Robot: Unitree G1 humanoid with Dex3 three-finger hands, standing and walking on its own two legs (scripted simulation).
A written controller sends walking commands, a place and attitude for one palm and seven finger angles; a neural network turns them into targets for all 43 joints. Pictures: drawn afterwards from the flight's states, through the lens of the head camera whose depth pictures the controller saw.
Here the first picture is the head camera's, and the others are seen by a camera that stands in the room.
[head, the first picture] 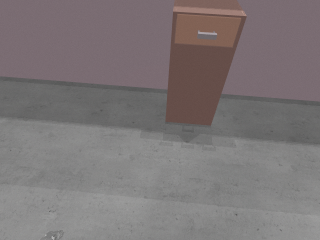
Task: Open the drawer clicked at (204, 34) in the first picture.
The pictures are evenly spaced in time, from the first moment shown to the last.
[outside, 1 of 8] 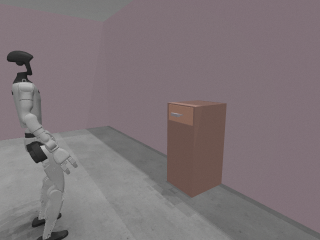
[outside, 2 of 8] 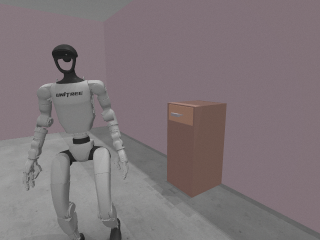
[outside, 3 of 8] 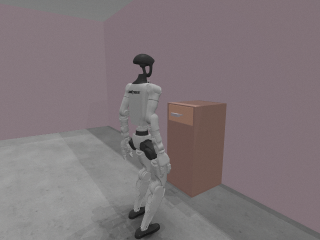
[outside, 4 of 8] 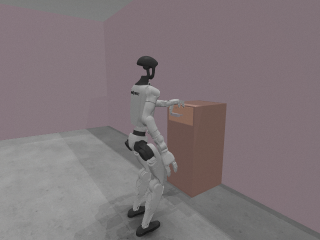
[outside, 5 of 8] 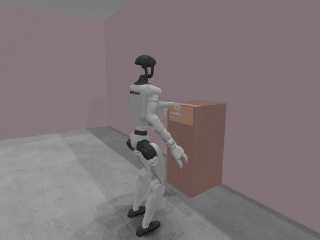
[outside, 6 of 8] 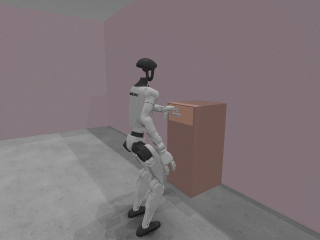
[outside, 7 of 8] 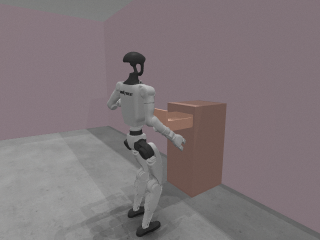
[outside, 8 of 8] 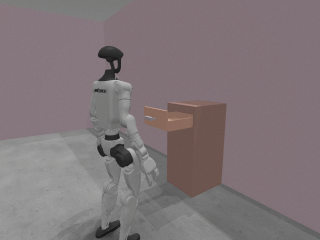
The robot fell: no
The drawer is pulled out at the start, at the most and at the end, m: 0.00 0.30 0.30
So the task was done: yes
